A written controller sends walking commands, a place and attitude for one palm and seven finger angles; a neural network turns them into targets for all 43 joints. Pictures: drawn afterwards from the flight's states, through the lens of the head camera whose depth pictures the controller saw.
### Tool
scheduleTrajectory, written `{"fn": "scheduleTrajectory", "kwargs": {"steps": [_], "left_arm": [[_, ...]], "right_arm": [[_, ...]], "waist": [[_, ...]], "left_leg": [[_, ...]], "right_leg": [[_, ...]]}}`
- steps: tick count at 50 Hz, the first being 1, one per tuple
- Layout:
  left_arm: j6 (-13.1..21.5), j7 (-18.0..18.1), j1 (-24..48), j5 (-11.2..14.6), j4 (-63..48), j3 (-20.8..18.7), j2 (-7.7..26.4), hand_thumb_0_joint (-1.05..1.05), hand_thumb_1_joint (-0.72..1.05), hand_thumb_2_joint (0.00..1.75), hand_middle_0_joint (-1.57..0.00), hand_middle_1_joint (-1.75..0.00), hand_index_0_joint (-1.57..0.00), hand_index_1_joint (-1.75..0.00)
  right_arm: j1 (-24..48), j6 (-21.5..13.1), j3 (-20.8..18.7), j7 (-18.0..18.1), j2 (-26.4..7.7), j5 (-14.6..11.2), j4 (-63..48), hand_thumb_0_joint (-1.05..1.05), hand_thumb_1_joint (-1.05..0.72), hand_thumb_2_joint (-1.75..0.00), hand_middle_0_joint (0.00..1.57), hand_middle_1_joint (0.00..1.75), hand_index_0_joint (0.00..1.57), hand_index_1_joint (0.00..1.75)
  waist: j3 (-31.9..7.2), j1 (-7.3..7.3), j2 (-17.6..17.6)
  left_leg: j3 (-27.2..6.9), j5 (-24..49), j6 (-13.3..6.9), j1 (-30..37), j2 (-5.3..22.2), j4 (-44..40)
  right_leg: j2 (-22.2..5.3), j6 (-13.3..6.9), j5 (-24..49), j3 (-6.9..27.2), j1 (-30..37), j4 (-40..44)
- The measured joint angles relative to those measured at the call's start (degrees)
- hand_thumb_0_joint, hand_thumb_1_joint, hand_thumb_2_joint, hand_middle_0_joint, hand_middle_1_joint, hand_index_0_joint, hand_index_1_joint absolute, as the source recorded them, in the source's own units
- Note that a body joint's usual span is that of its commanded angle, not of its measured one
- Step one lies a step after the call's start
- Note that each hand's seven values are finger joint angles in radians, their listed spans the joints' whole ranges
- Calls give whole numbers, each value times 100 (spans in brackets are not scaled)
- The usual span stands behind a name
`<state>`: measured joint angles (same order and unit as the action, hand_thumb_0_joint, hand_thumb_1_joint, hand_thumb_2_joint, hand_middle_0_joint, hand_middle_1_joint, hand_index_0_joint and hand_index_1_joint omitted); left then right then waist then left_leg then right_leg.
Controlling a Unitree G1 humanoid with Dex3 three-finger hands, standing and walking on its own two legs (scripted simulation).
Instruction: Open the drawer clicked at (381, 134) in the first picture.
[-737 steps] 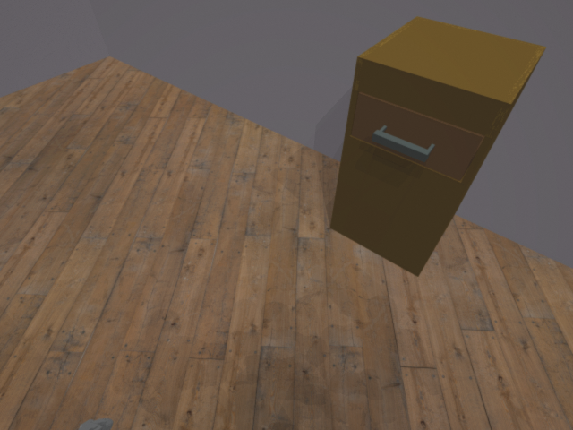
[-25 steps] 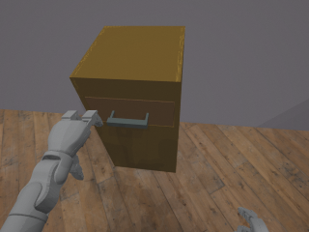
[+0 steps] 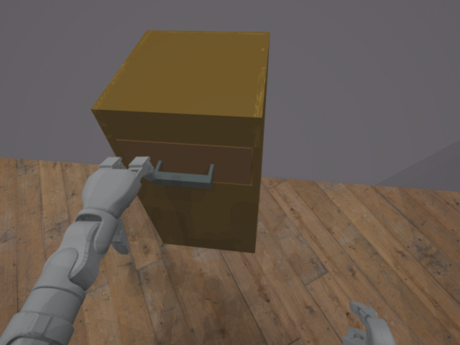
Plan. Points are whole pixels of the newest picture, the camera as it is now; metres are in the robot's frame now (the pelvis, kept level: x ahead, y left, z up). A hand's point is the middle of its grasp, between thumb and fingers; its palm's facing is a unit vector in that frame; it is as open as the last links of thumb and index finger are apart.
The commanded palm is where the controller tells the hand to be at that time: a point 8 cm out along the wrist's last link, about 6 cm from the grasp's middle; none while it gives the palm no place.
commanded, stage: move the hooked fingers above the handle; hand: left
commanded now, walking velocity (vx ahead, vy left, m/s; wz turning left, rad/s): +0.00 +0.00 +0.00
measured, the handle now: (183, 172) +0.57 +0.21 -0.15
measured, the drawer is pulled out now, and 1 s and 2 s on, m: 0.00 0.00 0.00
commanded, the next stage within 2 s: lower the fingers behind the handle in 1.90 s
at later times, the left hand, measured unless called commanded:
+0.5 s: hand (152, 186) +0.42 +0.22 -0.01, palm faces -0.05 -0.04 -1.00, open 13.8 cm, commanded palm +0.40 +0.23 +0.04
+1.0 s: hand (164, 181) +0.47 +0.22 -0.06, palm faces -0.09 -0.01 -1.00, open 13.8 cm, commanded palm +0.48 +0.22 -0.01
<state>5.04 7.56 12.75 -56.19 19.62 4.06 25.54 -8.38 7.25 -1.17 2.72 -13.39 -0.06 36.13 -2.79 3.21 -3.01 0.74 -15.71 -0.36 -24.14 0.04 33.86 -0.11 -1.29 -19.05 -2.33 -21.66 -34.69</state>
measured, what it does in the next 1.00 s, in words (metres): lowers itself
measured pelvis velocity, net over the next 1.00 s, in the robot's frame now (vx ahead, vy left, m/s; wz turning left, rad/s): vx -0.02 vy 0.02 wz -0.04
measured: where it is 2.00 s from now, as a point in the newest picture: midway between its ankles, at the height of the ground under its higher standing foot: outside the picture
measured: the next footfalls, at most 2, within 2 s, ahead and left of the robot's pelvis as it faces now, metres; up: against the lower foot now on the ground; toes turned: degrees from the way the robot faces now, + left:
none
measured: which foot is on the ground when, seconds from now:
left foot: down 0.00-1.00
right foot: down 0.00-1.00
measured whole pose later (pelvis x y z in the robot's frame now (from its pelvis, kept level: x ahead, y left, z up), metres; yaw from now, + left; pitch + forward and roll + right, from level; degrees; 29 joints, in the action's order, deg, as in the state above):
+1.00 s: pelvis -0.02 +0.02 -0.06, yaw -2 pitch +23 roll -2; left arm 5.2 21.7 45.9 -65.2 64.3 0.4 28.4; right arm -19.8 7.0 -3.4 1.4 -14.1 2.4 40.9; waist -10.3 -8.1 -2.9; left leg 1.2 -23.7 -1.8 -57.1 1.8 57.3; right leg 1.2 -0.2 -24.9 -1.7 -53.5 -55.0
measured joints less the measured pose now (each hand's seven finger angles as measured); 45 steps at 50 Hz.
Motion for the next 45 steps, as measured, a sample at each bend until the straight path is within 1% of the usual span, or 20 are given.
{"fn": "scheduleTrajectory", "kwargs": {"steps": [5,8,17,25,29,33,37,41,45], "left_arm": [[18,211,254,-118,391,-46,-29,0,-49,30,-32,-120,-32,-120],[-12,324,405,-164,643,-8,-68,0,-49,30,-32,-120,-32,-120],[93,650,1012,-386,1526,-28,-134,0,-49,30,-32,-120,-32,-120],[43,1003,1572,-564,2420,-140,-206,0,-49,30,-32,-120,-32,-120],[26,1085,1802,-643,2846,-158,-161,0,-49,30,-31,-120,-32,-120],[103,1182,2125,-723,3267,-141,-107,0,-49,30,-32,-120,-32,-120],[182,1317,2443,-801,3594,-219,-28,0,-49,30,-32,-120,-32,-120],[121,1443,2769,-842,3929,-282,37,0,-49,30,-32,-120,-32,-120],[21,1477,3021,-858,4212,-331,114,0,-49,30,-32,-120,-32,-120]], "right_arm": [[-183,49,-114,-31,-42,18,70,1,-90,-90,21,30,20,30],[-308,92,-173,-42,-75,16,119,1,-90,-90,21,30,20,30],[-620,180,-281,-49,-73,45,224,1,-90,-90,20,30,20,30],[-802,227,-304,-101,-38,74,303,1,-90,-90,21,30,20,30],[-882,225,-294,-100,-10,77,307,1,-90,-90,21,30,20,30],[-940,171,-286,-96,-8,95,339,1,-90,-90,21,30,20,30],[-979,110,-289,-102,-20,146,388,1,-90,-90,21,30,20,30],[-1013,61,-294,-138,-49,191,438,1,-90,-90,21,30,20,30],[-1059,40,-275,-155,-66,218,467,1,-90,-90,21,30,20,30]], "waist": [[-109,-74,17],[-163,-127,13],[-299,-341,40],[-459,-504,19],[-512,-591,24],[-552,-675,31],[-631,-776,38],[-686,-877,22],[-720,-978,13]], "left_leg": [[9,-128,-13,-318,7,254],[21,-193,-29,-482,4,382],[80,-351,-68,-992,22,741],[153,-459,-101,-1416,60,1022],[155,-490,-107,-1606,80,1140],[121,-530,-112,-1894,86,1332],[95,-598,-115,-2265,105,1593],[74,-675,-121,-2622,129,1861],[71,-735,-131,-2914,156,2077]], "right_leg": [[2,8,-102,10,-302,-213],[-4,24,-155,22,-460,-324],[5,58,-266,84,-971,-640],[33,84,-328,160,-1412,-892],[50,89,-342,163,-1593,-986],[54,92,-380,129,-1854,-1148],[68,92,-439,105,-2205,-1380],[88,94,-500,86,-2542,-1611],[110,102,-540,85,-2824,-1799]]}}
